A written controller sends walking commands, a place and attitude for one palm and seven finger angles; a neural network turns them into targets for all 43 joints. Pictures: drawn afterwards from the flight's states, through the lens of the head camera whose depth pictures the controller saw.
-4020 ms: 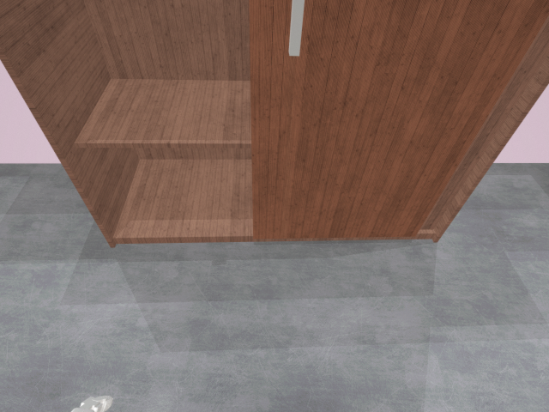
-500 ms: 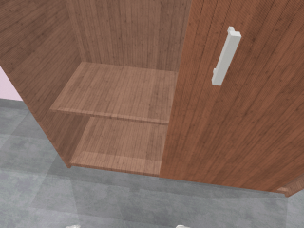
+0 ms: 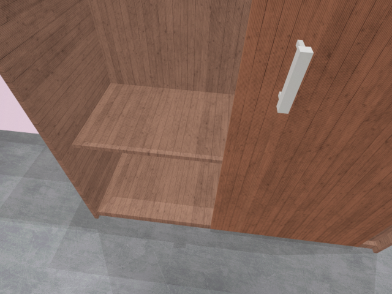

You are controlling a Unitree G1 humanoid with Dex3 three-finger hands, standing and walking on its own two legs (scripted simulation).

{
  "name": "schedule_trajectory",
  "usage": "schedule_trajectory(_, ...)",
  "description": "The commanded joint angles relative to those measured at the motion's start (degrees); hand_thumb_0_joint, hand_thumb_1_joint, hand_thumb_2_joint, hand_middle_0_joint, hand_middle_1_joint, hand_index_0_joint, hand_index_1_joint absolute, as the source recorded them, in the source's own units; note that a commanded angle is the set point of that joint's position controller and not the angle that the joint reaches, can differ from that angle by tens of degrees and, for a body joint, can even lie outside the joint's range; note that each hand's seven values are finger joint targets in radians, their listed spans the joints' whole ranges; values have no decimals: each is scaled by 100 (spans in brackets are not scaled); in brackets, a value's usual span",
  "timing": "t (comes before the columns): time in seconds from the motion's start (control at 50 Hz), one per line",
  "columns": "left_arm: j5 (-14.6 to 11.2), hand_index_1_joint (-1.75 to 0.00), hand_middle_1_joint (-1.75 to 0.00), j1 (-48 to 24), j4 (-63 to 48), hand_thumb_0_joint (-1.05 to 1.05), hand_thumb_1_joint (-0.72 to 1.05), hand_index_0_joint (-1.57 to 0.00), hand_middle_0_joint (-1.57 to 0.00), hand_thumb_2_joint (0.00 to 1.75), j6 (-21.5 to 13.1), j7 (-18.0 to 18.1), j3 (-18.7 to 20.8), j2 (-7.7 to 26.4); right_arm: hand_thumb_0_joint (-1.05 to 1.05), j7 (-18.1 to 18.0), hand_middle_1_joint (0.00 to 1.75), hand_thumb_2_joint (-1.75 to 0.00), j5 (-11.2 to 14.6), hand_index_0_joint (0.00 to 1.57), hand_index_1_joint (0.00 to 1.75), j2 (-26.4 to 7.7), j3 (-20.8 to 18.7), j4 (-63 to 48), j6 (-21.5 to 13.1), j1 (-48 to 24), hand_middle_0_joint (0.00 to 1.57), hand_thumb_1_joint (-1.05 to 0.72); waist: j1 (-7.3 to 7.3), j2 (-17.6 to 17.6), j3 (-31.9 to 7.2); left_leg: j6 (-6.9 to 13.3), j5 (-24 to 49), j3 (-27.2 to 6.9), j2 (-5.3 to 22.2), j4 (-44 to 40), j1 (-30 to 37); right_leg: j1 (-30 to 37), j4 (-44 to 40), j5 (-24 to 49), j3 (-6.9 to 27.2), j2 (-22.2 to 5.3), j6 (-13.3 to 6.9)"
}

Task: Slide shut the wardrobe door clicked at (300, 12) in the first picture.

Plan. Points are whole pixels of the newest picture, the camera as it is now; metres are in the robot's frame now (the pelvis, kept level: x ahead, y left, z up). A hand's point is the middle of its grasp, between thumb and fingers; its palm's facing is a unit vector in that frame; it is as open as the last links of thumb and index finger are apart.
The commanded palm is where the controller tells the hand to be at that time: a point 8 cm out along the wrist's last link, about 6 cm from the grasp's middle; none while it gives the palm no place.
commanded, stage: come to a stop and stand still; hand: right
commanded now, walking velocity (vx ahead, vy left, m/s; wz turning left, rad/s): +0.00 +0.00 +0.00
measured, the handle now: (291, 77) +0.52 -0.16 +0.20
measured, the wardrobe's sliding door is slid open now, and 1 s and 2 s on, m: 0.61 0.61 0.61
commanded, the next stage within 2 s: look again from close up in 1.00 s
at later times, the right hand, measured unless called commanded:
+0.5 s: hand out of the picture +0.06 -0.17 -0.17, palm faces +0.02 +0.98 -0.19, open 7.4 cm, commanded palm none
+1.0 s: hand out of the picture +0.12 -0.17 -0.16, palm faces +0.01 +0.97 -0.23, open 7.4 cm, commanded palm none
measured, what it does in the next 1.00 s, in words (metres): shifts its weight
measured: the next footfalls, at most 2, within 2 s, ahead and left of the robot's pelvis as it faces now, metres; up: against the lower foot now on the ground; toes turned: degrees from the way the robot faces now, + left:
none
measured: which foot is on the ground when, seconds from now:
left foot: down 0.00-1.00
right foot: down 0.00-1.00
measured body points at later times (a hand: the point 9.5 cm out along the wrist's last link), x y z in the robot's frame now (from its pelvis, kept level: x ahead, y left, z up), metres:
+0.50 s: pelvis +0.06 +0.00 +0.01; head +0.09 +0.00 +0.46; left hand +0.10 +0.23 -0.15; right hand +0.06 -0.22 -0.15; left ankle +0.01 +0.13 -0.73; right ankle +0.09 -0.13 -0.73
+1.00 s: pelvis +0.10 +0.01 +0.01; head +0.12 +0.02 +0.46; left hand +0.12 +0.24 -0.15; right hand +0.12 -0.22 -0.14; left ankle +0.01 +0.13 -0.73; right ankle +0.09 -0.13 -0.73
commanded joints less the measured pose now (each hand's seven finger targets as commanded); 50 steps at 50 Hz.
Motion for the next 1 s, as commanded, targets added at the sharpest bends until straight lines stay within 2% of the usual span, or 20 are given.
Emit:
schedule_trajectory(0.0,-18,-30,-30,9,-241,0,90,-20,-20,90,-163,11,120,529,0,-53,30,-90,10,20,30,-621,-86,-127,-134,244,20,-90,-60,-46,406,281,-1443,-532,329,-1173,-594,136,-963,-1609,578,-302,-223)
schedule_trajectory(0.04,-19,-30,-30,-51,-218,0,90,-20,-20,90,-162,12,126,560,0,-54,30,-90,6,20,30,-584,-73,-36,-136,333,20,-90,-81,-124,416,267,-1417,-497,310,-1173,-603,188,-1073,-1714,613,-330,-232)
schedule_trajectory(0.08,-30,-30,-30,-104,-203,0,90,-20,-20,90,-182,14,120,560,0,-56,30,-90,0,20,30,-559,-56,34,-167,393,20,-90,-83,29,349,271,-1174,-556,338,-1224,-483,249,-1024,-1466,578,-317,-232)
schedule_trajectory(0.14,-47,-30,-30,-160,-168,0,90,-20,-20,90,-215,15,109,541,0,-58,30,-90,1,20,30,-530,-39,111,-199,417,20,-90,-75,-33,341,259,-878,-538,351,-1235,-466,441,-1056,-1225,555,-340,-231)
schedule_trajectory(0.2,-66,-30,-30,-259,-129,0,90,-20,-20,90,-254,17,94,541,0,-59,30,-90,1,20,30,-542,-15,200,-240,441,20,-90,-78,140,276,246,-438,-559,417,-1293,-345,636,-921,-659,424,-313,-211)
schedule_trajectory(0.26,-87,-30,-30,-292,-75,0,90,-20,-20,90,-310,29,72,565,0,-64,30,-90,1,20,30,-586,-10,263,-278,432,20,-90,-93,209,4,210,379,-490,434,-1201,-13,900,-785,199,318,-367,-237)
schedule_trajectory(0.3,-87,-30,-30,-360,-43,0,90,-20,-20,90,-336,43,69,612,0,-75,30,-90,7,20,30,-573,-12,298,-281,419,20,-90,-99,142,-84,186,804,-447,454,-1109,102,1043,-724,618,262,-390,-233)
schedule_trajectory(0.34,-96,-30,-30,-421,-17,0,90,-20,-20,90,-347,57,60,632,0,-79,30,-90,11,20,30,-575,-16,346,-271,424,20,-90,-129,55,-134,158,928,-403,441,-1077,206,1138,-728,782,270,-414,-254)
schedule_trajectory(0.36,-102,-30,-30,-442,5,0,90,-20,-20,90,-343,63,51,611,0,-79,30,-90,6,20,30,-608,-19,354,-274,399,20,-90,-136,198,-71,155,1078,-373,445,-1101,281,1083,-696,902,262,-416,-262)
schedule_trajectory(0.4,-95,-30,-30,-501,25,0,90,-20,-20,90,-340,67,48,637,0,-91,30,-90,9,20,30,-604,-16,368,-266,385,20,-90,-136,126,-131,142,1226,-360,475,-1080,333,1200,-689,1062,233,-414,-251)
schedule_trajectory(0.46,-102,-30,-30,-556,65,0,90,-20,-20,90,-324,75,37,640,0,-93,30,-90,9,20,30,-661,-17,379,-257,319,20,-90,-143,136,-67,133,1360,-320,467,-1107,426,1211,-659,1167,223,-410,-254)
schedule_trajectory(0.54,-85,-30,-30,-588,102,0,90,-20,-20,90,-319,80,38,674,0,-107,30,-90,11,20,30,-674,-23,368,-244,250,20,-90,-139,77,-177,125,1549,-290,499,-1078,525,1378,-673,1392,198,-415,-240)
schedule_trajectory(0.56,-92,-30,-30,-598,113,0,90,-20,-20,90,-321,85,32,650,0,-109,30,-90,11,20,30,-708,-27,358,-258,238,20,-90,-153,193,-156,125,1774,-269,495,-1088,593,1366,-636,1563,187,-420,-245)
schedule_trajectory(0.6,-91,-30,-30,-624,119,0,90,-20,-20,90,-320,90,32,676,0,-121,30,-90,18,20,30,-732,-30,350,-259,227,20,-90,-150,115,-238,123,2010,-286,530,-1073,667,1445,-606,1695,147,-412,-221)
schedule_trajectory(0.66,-99,-30,-30,-633,157,0,90,-20,-20,90,-300,92,25,646,0,-129,30,-90,11,20,30,-761,-27,345,-259,165,20,-90,-146,248,-134,116,2228,-238,524,-1103,746,1399,-616,1741,135,-402,-217)
schedule_trajectory(0.74,-94,-30,-30,-609,180,0,90,-20,-20,90,-284,97,17,679,0,-141,30,-90,17,20,30,-763,-35,318,-242,135,20,-90,-130,157,-155,114,2173,-243,537,-1134,788,1490,-684,1700,125,-400,-197)
schedule_trajectory(0.78,-98,-30,-30,-617,195,0,90,-20,-20,90,-289,102,11,668,0,-149,30,-90,21,20,30,-786,-41,317,-254,164,20,-90,-157,179,-163,115,2515,-229,563,-1131,889,1489,-638,1864,91,-392,-189)
schedule_trajectory(0.8,-98,-30,-30,-625,208,0,90,-20,-20,90,-282,104,9,658,0,-153,30,-90,23,20,30,-779,-42,326,-251,163,20,-90,-155,260,-133,113,2512,-205,571,-1149,879,1495,-661,1797,91,-397,-182)
schedule_trajectory(0.92,-102,-30,-30,-542,251,0,90,-20,-20,90,-269,116,-3,668,0,-163,30,-90,22,20,30,-763,-43,318,-233,157,20,-90,-135,166,-80,115,2366,-190,554,-1214,907,1578,-741,1802,101,-402,-182)
schedule_trajectory(0.98,-112,-30,-30,-556,273,0,90,-20,-20,90,-255,114,-16,631,0,-165,30,-90,21,20,30,-742,-37,336,-235,227,20,-90,-153,274,30,116,2394,-179,573,-1301,922,1505,-752,1617,89,-391,-179)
